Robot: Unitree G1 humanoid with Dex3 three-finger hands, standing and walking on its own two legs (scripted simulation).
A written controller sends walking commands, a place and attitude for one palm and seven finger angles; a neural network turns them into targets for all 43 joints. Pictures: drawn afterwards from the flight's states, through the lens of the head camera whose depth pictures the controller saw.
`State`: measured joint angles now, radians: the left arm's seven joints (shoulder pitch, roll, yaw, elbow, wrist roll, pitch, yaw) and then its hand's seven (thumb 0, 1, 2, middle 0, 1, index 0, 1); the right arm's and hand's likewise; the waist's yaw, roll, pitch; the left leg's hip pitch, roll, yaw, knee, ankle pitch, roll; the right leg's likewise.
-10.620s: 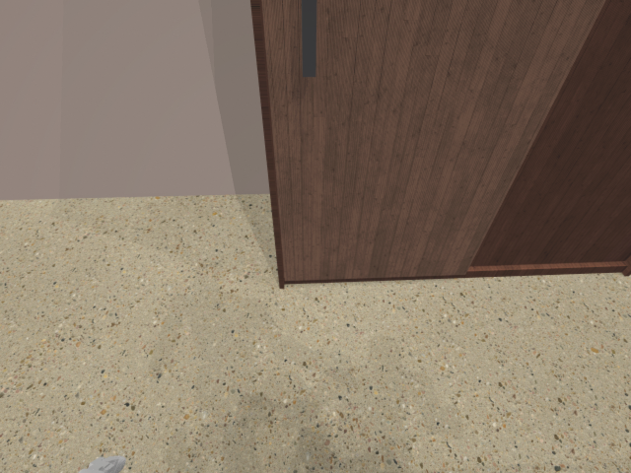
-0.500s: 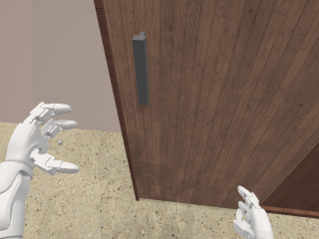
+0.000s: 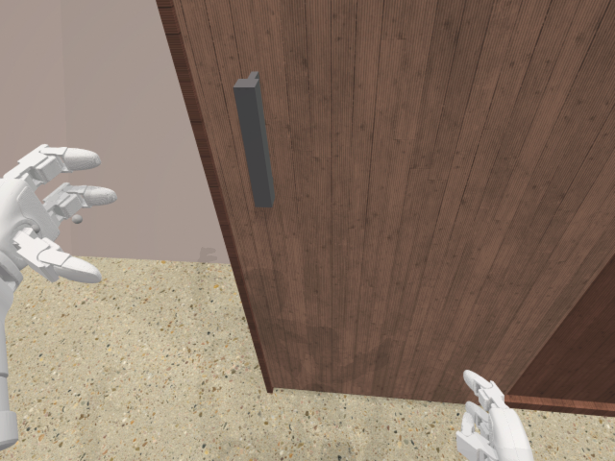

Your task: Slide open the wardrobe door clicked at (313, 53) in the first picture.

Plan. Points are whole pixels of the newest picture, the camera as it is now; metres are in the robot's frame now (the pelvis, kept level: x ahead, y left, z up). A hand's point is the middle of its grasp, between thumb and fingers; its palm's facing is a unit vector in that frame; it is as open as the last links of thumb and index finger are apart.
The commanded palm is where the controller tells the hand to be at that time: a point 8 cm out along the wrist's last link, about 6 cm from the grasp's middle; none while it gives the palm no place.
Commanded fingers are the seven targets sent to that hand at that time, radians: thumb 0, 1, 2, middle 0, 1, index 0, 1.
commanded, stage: raise the hand with hooked fingers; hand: left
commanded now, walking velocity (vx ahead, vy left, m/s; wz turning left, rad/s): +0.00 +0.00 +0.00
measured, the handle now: (259, 142) +0.50 +0.13 +0.20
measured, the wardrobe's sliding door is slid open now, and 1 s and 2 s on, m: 0.00 0.00 0.00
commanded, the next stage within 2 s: move the hooked fingers beside the handle in 0.34 s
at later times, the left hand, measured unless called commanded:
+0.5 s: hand (88, 222) +0.29 +0.28 +0.22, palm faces +0.10 -0.99 -0.10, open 14.0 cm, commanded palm +0.25 +0.32 +0.22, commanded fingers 0.00 -0.50 0.30 -0.30 -1.20 -0.30 -1.20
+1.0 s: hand (132, 199) +0.33 +0.25 +0.21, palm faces +0.08 -0.99 -0.06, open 14.0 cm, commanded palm +0.30 +0.29 +0.22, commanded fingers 0.00 -0.50 0.30 -0.30 -1.20 -0.30 -1.20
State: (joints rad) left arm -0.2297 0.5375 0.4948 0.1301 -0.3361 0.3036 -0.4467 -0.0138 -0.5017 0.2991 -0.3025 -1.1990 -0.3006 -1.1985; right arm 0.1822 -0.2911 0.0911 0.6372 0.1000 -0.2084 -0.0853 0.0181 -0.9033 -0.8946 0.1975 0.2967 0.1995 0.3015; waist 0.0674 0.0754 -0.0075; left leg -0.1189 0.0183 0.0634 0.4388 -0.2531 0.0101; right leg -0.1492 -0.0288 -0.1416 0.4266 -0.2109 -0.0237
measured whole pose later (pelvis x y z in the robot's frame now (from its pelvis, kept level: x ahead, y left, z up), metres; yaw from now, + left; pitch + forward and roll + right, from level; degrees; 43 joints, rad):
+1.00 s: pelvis +0.01 +0.00 +0.00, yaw +0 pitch -3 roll +0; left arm -0.34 0.44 0.39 0.17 -0.28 0.31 -0.33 -0.02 -0.50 0.30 -0.30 -1.20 -0.30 -1.20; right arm 0.18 -0.27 0.09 0.64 0.09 -0.18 -0.10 0.02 -0.90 -0.89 0.20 0.30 0.20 0.30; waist 0.05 0.06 -0.01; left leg -0.11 0.01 0.07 0.43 -0.26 0.01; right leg -0.16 -0.03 -0.13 0.43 -0.22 -0.02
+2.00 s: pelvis +0.01 +0.00 +0.00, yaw -1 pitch -1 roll +0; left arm -0.63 0.38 0.29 0.52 -0.22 0.20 -0.20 -0.02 -0.50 0.30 -0.30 -1.20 -0.30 -1.20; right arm 0.23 -0.27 0.06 0.68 0.09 -0.11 -0.09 0.02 -0.91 -0.89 0.20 0.30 0.20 0.30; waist 0.00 0.05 -0.02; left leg -0.15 0.01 0.09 0.41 -0.25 0.02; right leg -0.20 -0.03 -0.11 0.42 -0.21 -0.02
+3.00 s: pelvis +0.02 +0.01 +0.00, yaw -2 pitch +0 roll +0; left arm -0.63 0.40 0.29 0.56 -0.21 0.16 -0.21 -0.02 -0.50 0.30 -0.30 -1.20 -0.30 -1.20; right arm 0.25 -0.27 0.05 0.66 0.09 -0.10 -0.09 0.01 -0.91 -0.89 0.20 0.30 0.20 0.30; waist 0.01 0.04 -0.02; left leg -0.15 0.01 0.09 0.41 -0.26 0.02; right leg -0.20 -0.02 -0.11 0.40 -0.20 -0.01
